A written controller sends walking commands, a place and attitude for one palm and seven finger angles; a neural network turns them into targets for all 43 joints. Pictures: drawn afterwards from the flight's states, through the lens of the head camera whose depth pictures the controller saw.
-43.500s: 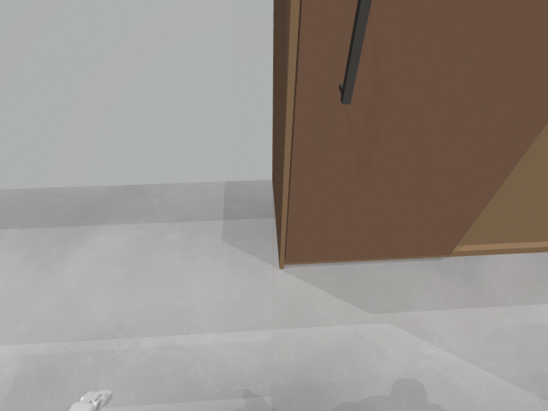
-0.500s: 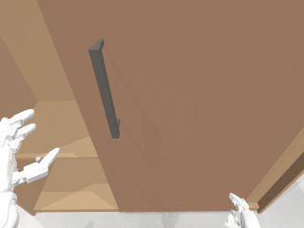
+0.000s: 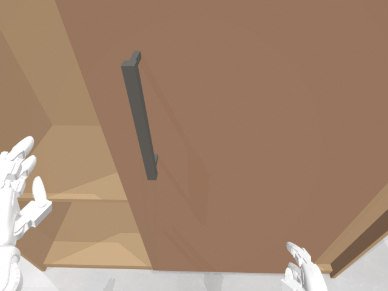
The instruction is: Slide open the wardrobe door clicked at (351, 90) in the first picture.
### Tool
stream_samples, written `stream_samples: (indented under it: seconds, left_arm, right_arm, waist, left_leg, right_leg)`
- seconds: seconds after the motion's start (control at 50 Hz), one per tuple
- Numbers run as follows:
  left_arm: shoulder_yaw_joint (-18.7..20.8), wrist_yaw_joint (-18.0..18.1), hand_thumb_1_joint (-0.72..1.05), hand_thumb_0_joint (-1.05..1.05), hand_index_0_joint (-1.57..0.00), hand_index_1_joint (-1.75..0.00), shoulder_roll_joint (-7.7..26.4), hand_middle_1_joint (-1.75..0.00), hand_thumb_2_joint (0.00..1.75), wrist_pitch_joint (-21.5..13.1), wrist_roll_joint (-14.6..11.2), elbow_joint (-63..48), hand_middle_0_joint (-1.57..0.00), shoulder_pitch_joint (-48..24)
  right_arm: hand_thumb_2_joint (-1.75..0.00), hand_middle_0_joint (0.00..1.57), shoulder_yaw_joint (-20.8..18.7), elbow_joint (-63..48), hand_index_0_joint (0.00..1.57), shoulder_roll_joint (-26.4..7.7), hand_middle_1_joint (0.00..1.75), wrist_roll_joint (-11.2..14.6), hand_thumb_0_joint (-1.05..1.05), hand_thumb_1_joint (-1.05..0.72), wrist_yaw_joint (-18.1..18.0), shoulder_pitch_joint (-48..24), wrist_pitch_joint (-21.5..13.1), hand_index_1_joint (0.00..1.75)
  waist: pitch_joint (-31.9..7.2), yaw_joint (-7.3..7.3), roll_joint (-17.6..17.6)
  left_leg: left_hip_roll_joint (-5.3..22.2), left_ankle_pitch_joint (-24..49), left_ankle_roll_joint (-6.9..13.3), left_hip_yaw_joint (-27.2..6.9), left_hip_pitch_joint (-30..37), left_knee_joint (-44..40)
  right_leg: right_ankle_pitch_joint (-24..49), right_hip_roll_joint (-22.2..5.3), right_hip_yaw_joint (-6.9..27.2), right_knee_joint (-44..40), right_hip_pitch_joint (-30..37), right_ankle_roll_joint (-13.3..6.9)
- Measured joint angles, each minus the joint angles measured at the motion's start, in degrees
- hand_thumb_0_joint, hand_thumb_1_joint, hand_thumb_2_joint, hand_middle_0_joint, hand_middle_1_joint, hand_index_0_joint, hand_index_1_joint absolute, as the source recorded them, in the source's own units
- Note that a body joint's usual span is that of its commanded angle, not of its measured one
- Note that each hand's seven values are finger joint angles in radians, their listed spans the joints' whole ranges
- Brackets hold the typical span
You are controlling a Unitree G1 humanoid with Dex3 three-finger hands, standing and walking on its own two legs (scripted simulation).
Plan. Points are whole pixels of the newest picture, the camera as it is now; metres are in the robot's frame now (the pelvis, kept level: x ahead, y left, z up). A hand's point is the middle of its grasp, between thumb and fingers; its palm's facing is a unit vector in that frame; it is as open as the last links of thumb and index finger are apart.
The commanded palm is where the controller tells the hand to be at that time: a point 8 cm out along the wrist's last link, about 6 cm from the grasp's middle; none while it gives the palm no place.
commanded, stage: draw the hand back to the body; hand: left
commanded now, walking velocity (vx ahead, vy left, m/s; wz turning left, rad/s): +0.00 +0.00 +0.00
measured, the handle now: (145, 124) +0.36 +0.15 +0.19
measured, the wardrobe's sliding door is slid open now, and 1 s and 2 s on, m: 0.54 0.54 0.54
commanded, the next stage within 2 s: step back with the hand held close in 0.02 s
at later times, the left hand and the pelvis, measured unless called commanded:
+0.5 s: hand (40, 222) +0.16 +0.27 +0.14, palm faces +0.33 -0.81 -0.49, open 7.5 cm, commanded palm +0.11 +0.31 +0.18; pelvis -0.04 +0.01 +0.00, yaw -1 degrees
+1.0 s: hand out of the picture +0.10 +0.30 +0.16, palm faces +0.45 -0.77 -0.46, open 7.5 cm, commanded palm +0.02 +0.33 +0.18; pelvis -0.10 +0.03 -0.01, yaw +2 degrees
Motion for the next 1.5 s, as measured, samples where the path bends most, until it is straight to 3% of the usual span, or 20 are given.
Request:
stream_samples:
  seconds: [0.18, 0.3, 0.44, 0.52, 0.66, 0.8, 0.92, 1.0, 1.08, 1.18, 1.28, 1.38, 1.42, 1.46, 1.5]
  left_arm:
    - [0.9, -0.3, 0.88, 0.02, -0.21, -0.30, 0.7, -0.30, 0.90, 0.0, 0.1, -0.1, -0.21, -0.4]
    - [5.5, 0.4, 0.89, 0.02, -0.21, -0.30, 2.8, -0.30, 0.90, -4.0, 1.0, 0.0, -0.21, -2.2]
    - [2.4, -0.2, 0.89, 0.02, -0.20, -0.30, 2.6, -0.30, 0.90, -4.3, 1.3, -3.1, -0.21, 4.8]
    - [3.2, 0.0, 0.88, 0.02, -0.21, -0.30, 4.4, -0.30, 0.90, -5.0, 1.2, -4.5, -0.21, 6.7]
    - [5.9, 1.6, 0.88, 0.02, -0.21, -0.30, 4.6, -0.30, 0.90, -7.2, 1.4, -4.6, -0.21, 4.6]
    - [4.0, 2.3, 0.89, 0.02, -0.21, -0.30, 2.1, -0.30, 0.90, -8.4, 2.2, -2.9, -0.21, 3.8]
    - [4.1, 2.9, 0.88, 0.02, -0.21, -0.30, 3.0, -0.30, 0.90, -8.9, 2.9, -3.8, -0.21, 3.1]
    - [6.2, 2.6, 0.88, 0.02, -0.21, -0.30, 5.3, -0.30, 0.90, -9.5, 3.8, -5.3, -0.21, 2.3]
    - [9.9, 2.6, 0.88, 0.02, -0.21, -0.30, 6.3, -0.30, 0.90, -11.7, 3.6, -7.6, -0.21, 4.2]
    - [5.5, 2.1, 0.89, 0.02, -0.21, -0.30, 3.7, -0.30, 0.90, -11.6, 2.4, -6.5, -0.21, 3.3]
    - [4.4, 1.3, 0.88, 0.02, -0.21, -0.30, 5.1, -0.30, 0.90, -10.8, 2.2, -6.8, -0.21, 3.5]
    - [7.5, 0.8, 0.88, 0.02, -0.21, -0.30, 7.6, -0.30, 0.90, -10.6, 2.8, -6.5, -0.22, 1.7]
    - [9.0, 1.0, 0.88, 0.02, -0.21, -0.30, 8.5, -0.30, 0.90, -10.3, 2.2, -7.9, -0.22, 2.8]
    - [10.2, 1.5, 0.88, 0.02, -0.21, -0.30, 8.2, -0.30, 0.90, -10.4, 1.3, -10.2, -0.21, 5.4]
    - [8.6, 1.8, 0.88, 0.02, -0.21, -0.30, 6.3, -0.30, 0.90, -10.3, 1.1, -11.1, -0.21, 7.3]
  right_arm:
    - [-0.89, 0.20, -0.1, -0.1, 0.20, -0.3, 0.30, 0.1, 0.01, -0.90, 0.0, 0.6, 0.8, 0.30]
    - [-0.89, 0.20, 0.1, -1.5, 0.20, -0.9, 0.30, -0.1, 0.01, -0.90, 0.6, -1.3, 3.7, 0.30]
    - [-0.89, 0.20, -1.1, -4.4, 0.20, -1.3, 0.30, 0.2, 0.01, -0.90, 0.4, -1.7, 6.2, 0.30]
    - [-0.89, 0.20, -1.4, -4.6, 0.20, -0.6, 0.30, 0.5, 0.01, -0.90, -0.2, -0.9, 6.8, 0.30]
    - [-0.89, 0.20, -1.2, -4.2, 0.20, -0.3, 0.30, 0.7, 0.01, -0.90, -0.5, 0.0, 5.5, 0.30]
    - [-0.89, 0.20, -1.4, -3.5, 0.20, -0.9, 0.30, 0.7, 0.01, -0.90, -0.2, 0.7, 4.0, 0.30]
    - [-0.89, 0.20, -1.4, -3.0, 0.20, -0.7, 0.30, 0.5, 0.01, -0.90, -0.6, 1.5, 3.0, 0.30]
    - [-0.89, 0.20, -1.3, -3.2, 0.20, 0.7, 0.30, 0.2, 0.01, -0.90, -0.6, 3.4, 1.8, 0.30]
    - [-0.89, 0.20, -1.0, -3.3, 0.20, 0.8, 0.30, -0.3, 0.01, -0.90, 0.3, 2.7, 0.7, 0.30]
    - [-0.89, 0.20, -1.9, -0.9, 0.20, -0.1, 0.30, -0.4, 0.01, -0.90, 0.7, -1.6, 1.7, 0.30]
    - [-0.89, 0.20, -1.7, -2.3, 0.20, 0.8, 0.30, -0.3, 0.01, -0.90, -0.1, -2.8, 2.2, 0.30]
    - [-0.89, 0.20, -1.8, -4.3, 0.20, 1.9, 0.30, -0.7, 0.01, -0.90, 0.0, -2.1, 1.4, 0.30]
    - [-0.89, 0.20, -1.7, -4.7, 0.20, 2.1, 0.30, -0.5, 0.01, -0.90, 0.5, -0.8, 1.2, 0.30]
    - [-0.89, 0.20, -1.4, -4.7, 0.20, 1.6, 0.30, -0.2, 0.01, -0.90, 1.1, -0.5, 1.3, 0.30]
    - [-0.89, 0.20, -1.5, -2.8, 0.20, 0.5, 0.30, -0.2, 0.01, -0.90, 1.5, -0.1, 2.2, 0.30]
  waist:
    - [0.1, -0.23, 0.2]
    - [1.4, -1.76, -0.3]
    - [2.4, -3.47, -0.8]
    - [2.4, -3.50, -1.8]
    - [2.2, -2.94, -1.9]
    - [1.1, -3.21, -1.1]
    - [2.2, -4.34, -2.0]
    - [1.6, -5.70, -2.2]
    - [0.3, -4.14, -3.1]
    - [3.3, -2.99, -1.7]
    - [3.4, -3.90, -2.7]
    - [2.9, -5.39, -2.1]
    - [1.3, -5.17, -3.0]
    - [0.5, -3.69, -4.0]
    - [0.1, -2.55, -3.5]
  left_leg:
    - [0.1, 0.3, 0.1, 0.0, 0.0, -0.2]
    - [0.5, 1.8, 0.3, -0.1, -3.9, 0.0]
    - [-0.5, 3.9, 1.1, 1.5, -7.1, -0.8]
    - [-0.5, 4.4, 1.1, 1.4, -8.6, 0.0]
    - [-0.2, 5.2, 1.1, 0.8, -11.3, 2.3]
    - [0.1, 4.4, 1.8, 0.4, -14.8, 5.2]
    - [-0.1, 7.0, 2.3, -0.1, -16.2, 5.3]
    - [-0.7, 7.7, 2.7, -2.6, -17.5, 5.0]
    - [-0.4, 7.2, 2.5, -1.2, -22.1, 7.9]
    - [0.0, 9.7, 2.1, -0.5, -21.7, 6.4]
    - [-0.3, 11.4, 3.1, 0.6, -21.1, 4.5]
    - [0.1, 12.2, 3.6, -0.9, -23.0, 2.6]
    - [-0.3, 9.8, 2.8, -0.3, -24.6, 2.2]
    - [-1.1, 4.8, 1.2, 0.5, -27.4, 6.7]
    - [-2.2, -0.1, -0.1, 0.2, -28.9, 18.8]
  right_leg:
    - [0.6, 0.1, 0.0, -0.8, 0.3, 0.1]
    - [3.3, 0.5, 0.0, -2.6, -2.7, 0.3]
    - [5.0, -0.4, 1.6, -1.9, -7.1, 1.1]
    - [5.4, -0.5, 1.6, -1.0, -8.6, 1.2]
    - [6.7, -0.1, 1.1, 0.0, -10.4, 1.1]
    - [8.3, 0.3, 0.8, -0.5, -12.3, 1.1]
    - [3.4, 0.9, 1.4, 2.5, -14.3, 0.9]
    - [3.9, 4.2, 1.4, 11.3, -13.0, 0.2]
    - [-3.9, 4.9, 2.8, 5.7, -10.5, -1.1]
    - [-0.2, 5.1, 3.6, 6.0, -11.5, -0.2]
    - [0.6, 4.7, 4.6, 5.9, -11.9, 0.4]
    - [-5.8, 7.4, 2.3, 13.5, -11.7, -1.8]
    - [-9.5, 7.2, 1.0, 8.4, -7.9, -3.3]
    - [-5.8, 6.4, 2.4, 3.4, -7.1, -4.2]
    - [-3.5, 6.1, 3.1, 3.5, -7.0, -3.3]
